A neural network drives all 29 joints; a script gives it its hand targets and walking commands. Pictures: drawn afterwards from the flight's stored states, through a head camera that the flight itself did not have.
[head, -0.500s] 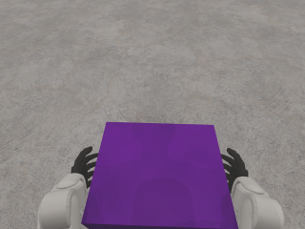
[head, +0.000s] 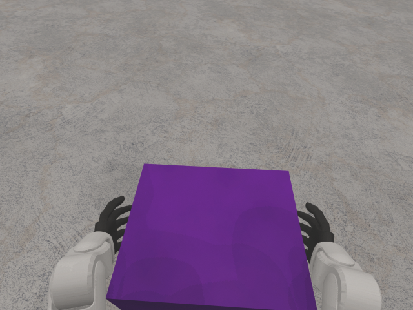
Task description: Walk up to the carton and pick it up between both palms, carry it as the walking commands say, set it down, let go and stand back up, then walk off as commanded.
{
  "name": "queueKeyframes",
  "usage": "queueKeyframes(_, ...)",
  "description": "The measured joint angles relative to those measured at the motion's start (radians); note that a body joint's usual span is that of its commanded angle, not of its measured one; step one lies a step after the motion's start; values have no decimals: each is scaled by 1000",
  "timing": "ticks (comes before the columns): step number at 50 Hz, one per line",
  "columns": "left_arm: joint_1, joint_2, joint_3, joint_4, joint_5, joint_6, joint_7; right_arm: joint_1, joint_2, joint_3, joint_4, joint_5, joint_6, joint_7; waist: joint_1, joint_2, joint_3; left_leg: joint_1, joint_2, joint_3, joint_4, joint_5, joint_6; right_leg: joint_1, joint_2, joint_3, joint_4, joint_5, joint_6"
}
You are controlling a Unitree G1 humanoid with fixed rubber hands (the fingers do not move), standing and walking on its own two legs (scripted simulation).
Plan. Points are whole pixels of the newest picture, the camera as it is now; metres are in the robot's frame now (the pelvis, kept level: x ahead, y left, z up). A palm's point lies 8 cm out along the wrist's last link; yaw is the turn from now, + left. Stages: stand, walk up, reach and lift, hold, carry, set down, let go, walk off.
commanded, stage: carry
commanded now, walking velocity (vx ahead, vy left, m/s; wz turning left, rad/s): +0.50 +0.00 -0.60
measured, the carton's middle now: (211, 251) +0.26 +0.01 -0.02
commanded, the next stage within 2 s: none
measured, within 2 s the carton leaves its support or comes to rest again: neither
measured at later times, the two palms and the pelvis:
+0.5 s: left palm (178, 106) +0.64 +0.11 +0.04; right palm (305, 128) +0.60 -0.25 +0.03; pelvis +0.38 -0.04 -0.01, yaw -11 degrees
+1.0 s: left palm (225, 43) +1.04 -0.03 +0.06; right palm (318, 72) +0.83 -0.33 +0.08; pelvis +0.73 -0.05 +0.01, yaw -33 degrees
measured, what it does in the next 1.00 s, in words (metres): walks ahead, turning right: right foot, then left foot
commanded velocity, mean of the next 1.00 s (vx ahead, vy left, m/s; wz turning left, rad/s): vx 0.50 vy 0.00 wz -0.60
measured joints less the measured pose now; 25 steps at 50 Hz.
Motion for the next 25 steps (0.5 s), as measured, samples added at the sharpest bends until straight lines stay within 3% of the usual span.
queueKeyframes(5,-16,-34,-5,-30,5,-12,5,20,1,-29,-60,4,-15,22,-18,35,11,190,13,36,-77,-74,-28,-132,-43,-7,-85,108,7)
queueKeyframes(9,-19,-31,-13,-50,10,10,7,33,2,-28,-76,3,-11,29,-24,50,-10,332,25,68,-123,-147,-69,-168,-40,-48,-208,181,2)
queueKeyframes(13,-28,-31,-13,-29,13,21,6,26,1,-32,-69,-7,11,30,-22,49,-21,447,42,84,-129,-231,-124,-124,1,-121,-394,239,-13)
queueKeyframes(16,-16,-19,-16,-20,12,28,5,28,1,-20,-56,-16,23,29,-1,42,-24,486,85,84,39,-308,-155,-10,74,-179,-505,240,-37)
queueKeyframes(17,-8,-25,-14,-5,12,21,5,27,-6,-18,-43,-15,25,27,21,56,-28,464,120,72,176,-307,-159,32,107,-174,-516,161,-90)
queueKeyframes(18,-5,-34,-5,13,17,10,7,7,-15,-16,-15,-14,27,26,47,73,-21,401,148,19,365,-233,-144,38,134,-161,-485,104,-120)
queueKeyframes(19,-8,-36,4,22,21,4,8,-20,-24,-11,14,-13,28,25,62,62,1,309,124,-67,568,-249,-128,37,136,-133,-452,72,-133)
queueKeyframes(21,-20,-33,4,25,18,-4,15,-56,-38,-12,35,-8,27,25,60,29,65,97,32,-219,890,-286,-114,75,111,-91,-460,70,-122)
queueKeyframes(23,-16,-35,-4,9,10,-4,28,-45,-39,-19,31,5,11,27,57,20,106,-79,-9,-278,963,-262,-99,150,103,-56,-545,75,-108)
queueKeyframes(25,9,-44,11,-31,-1,-7,30,-13,-17,-17,3,9,-11,28,60,13,115,-211,-14,-287,867,-221,-90,205,97,-3,-622,85,-94)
